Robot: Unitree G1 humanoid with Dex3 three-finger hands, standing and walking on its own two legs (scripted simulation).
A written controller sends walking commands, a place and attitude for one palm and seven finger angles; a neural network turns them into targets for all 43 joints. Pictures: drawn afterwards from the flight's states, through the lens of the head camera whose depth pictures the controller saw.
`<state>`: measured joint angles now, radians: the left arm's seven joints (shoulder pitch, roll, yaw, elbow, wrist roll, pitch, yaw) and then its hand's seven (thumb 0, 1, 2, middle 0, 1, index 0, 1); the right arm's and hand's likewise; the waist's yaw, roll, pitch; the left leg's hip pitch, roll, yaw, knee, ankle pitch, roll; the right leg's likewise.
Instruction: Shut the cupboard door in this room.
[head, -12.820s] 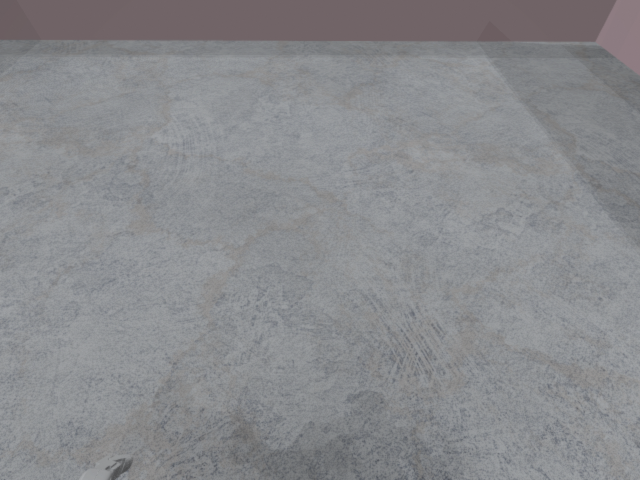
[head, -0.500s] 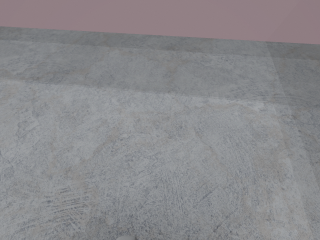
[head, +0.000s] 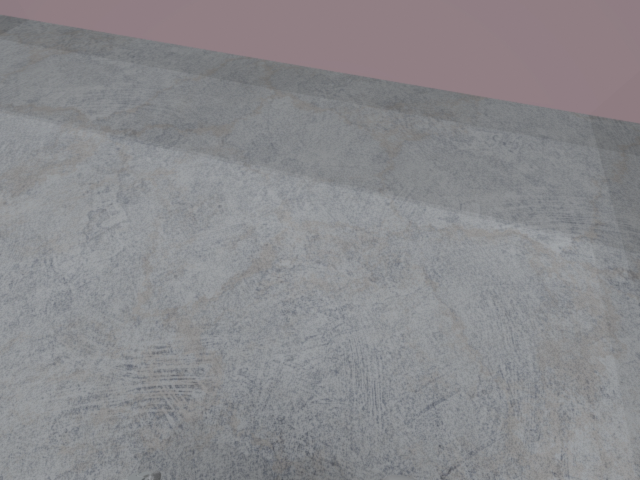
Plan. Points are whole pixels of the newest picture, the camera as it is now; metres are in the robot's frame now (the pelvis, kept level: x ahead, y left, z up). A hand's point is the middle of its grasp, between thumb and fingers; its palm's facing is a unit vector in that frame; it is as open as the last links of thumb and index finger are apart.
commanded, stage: turn or walk to find it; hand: left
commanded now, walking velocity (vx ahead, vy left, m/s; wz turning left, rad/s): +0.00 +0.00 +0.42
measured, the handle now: out of the picture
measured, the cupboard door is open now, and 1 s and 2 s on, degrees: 89 89 89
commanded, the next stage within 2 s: none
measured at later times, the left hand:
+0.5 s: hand out of the picture -0.04 +0.14 -0.15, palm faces +0.30 -0.92 -0.27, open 7.3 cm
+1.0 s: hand out of the picture -0.12 +0.21 -0.17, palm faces +0.48 -0.85 -0.23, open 7.3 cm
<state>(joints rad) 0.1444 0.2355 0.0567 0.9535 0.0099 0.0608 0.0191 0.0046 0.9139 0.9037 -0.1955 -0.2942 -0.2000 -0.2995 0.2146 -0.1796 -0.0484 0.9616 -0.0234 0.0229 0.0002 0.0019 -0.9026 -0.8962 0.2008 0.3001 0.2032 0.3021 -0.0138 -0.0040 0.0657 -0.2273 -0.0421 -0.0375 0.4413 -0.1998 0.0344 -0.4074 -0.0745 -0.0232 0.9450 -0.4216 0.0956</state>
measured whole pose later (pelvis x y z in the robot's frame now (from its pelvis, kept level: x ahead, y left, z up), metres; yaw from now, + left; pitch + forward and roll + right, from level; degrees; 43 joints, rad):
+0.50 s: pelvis -0.03 -0.06 +0.00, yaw +15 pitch -1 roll +2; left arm 0.25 0.15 0.03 0.96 0.02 0.00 0.03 0.00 0.92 0.90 -0.20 -0.30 -0.21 -0.30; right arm 0.24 -0.26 -0.10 1.03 -0.02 0.09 0.01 0.00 -0.91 -0.90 0.19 0.30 0.20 0.30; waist 0.00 0.04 0.07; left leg -0.43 0.05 -0.04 1.09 -0.38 -0.08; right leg -0.20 -0.09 -0.24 0.49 -0.27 -0.05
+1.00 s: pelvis -0.08 -0.01 +0.00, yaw +26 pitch +0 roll -1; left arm 0.19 0.25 0.06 0.98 0.02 0.06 0.01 0.00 0.91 0.90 -0.20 -0.29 -0.20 -0.30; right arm 0.17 -0.17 -0.04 0.96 -0.02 0.02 0.00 0.00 -0.90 -0.90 0.20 0.30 0.20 0.30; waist 0.02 -0.03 0.06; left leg -0.20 -0.03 0.00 0.44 -0.23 0.06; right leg -0.46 -0.10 -0.03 1.06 -0.37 0.10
